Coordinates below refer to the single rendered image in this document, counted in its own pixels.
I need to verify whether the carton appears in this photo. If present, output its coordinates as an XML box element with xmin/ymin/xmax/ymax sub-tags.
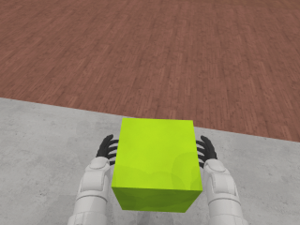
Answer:
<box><xmin>111</xmin><ymin>117</ymin><xmax>203</xmax><ymax>213</ymax></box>

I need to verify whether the right robot hand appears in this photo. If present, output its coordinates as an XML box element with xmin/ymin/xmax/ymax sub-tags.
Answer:
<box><xmin>195</xmin><ymin>135</ymin><xmax>218</xmax><ymax>168</ymax></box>

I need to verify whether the robot left forearm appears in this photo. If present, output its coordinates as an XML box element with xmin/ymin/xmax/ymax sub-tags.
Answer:
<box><xmin>67</xmin><ymin>157</ymin><xmax>111</xmax><ymax>225</ymax></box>

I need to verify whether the left robot hand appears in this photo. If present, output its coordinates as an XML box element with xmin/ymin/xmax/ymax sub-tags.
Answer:
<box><xmin>96</xmin><ymin>134</ymin><xmax>119</xmax><ymax>166</ymax></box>

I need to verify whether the robot right forearm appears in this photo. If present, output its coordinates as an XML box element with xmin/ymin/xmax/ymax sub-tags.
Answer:
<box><xmin>202</xmin><ymin>158</ymin><xmax>248</xmax><ymax>225</ymax></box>

